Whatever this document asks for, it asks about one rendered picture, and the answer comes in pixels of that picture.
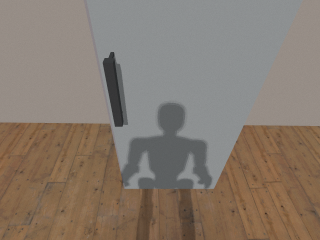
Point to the handle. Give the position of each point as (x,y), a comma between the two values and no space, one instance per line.
(113,89)

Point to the fridge door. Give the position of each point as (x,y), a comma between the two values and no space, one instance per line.
(189,73)

